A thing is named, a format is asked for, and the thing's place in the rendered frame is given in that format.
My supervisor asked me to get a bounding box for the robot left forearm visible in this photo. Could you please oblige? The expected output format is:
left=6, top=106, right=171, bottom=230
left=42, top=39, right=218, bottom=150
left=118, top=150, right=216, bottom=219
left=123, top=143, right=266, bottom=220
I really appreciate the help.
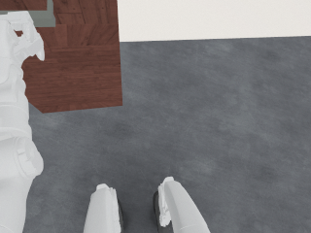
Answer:
left=0, top=57, right=32, bottom=141

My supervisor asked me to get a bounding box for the cabinet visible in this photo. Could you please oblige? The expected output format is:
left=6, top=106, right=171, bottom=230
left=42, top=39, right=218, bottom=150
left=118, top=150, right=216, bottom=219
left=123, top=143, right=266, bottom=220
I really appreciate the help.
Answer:
left=14, top=0, right=123, bottom=114

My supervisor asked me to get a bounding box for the robot right foot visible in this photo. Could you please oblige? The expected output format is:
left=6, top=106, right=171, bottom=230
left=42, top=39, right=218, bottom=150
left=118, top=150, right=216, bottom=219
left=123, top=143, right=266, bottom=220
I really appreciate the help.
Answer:
left=153, top=191, right=170, bottom=233

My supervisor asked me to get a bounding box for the handle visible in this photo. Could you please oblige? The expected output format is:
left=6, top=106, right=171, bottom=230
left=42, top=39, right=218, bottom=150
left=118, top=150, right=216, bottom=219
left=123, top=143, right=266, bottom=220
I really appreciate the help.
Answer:
left=0, top=0, right=56, bottom=27

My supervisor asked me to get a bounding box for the robot left hand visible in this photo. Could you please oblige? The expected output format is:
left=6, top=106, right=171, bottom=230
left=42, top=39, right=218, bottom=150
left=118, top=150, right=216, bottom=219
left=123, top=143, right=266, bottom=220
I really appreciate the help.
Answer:
left=0, top=11, right=45, bottom=67

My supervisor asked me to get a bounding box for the robot left upper arm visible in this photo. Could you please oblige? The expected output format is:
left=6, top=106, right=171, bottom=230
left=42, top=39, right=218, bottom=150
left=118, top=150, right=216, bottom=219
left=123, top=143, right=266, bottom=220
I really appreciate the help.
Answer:
left=0, top=136, right=44, bottom=233

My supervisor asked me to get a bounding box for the right robot thigh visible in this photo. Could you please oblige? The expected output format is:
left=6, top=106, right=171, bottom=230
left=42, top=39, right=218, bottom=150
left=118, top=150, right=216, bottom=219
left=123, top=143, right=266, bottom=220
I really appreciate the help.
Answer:
left=157, top=181, right=210, bottom=233

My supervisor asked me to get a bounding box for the drawer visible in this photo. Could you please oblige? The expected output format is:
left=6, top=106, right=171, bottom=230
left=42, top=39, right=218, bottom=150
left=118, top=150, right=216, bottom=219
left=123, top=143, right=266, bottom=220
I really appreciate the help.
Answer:
left=0, top=0, right=110, bottom=24

